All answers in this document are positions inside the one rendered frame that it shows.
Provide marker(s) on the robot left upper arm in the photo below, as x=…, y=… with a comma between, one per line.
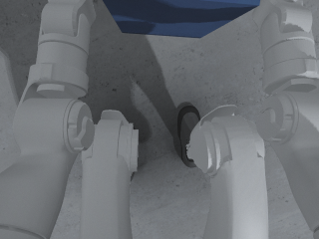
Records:
x=50, y=134

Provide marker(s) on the robot right upper arm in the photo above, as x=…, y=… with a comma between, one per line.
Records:
x=290, y=122

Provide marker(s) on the robot left shin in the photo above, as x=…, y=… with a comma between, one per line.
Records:
x=106, y=115

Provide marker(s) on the robot left forearm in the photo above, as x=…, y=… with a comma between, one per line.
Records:
x=63, y=52

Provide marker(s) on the robot right forearm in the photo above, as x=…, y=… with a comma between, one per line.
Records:
x=287, y=47

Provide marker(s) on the carton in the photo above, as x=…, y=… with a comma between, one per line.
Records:
x=176, y=18

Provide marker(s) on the robot right thigh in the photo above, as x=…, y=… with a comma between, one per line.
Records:
x=226, y=150

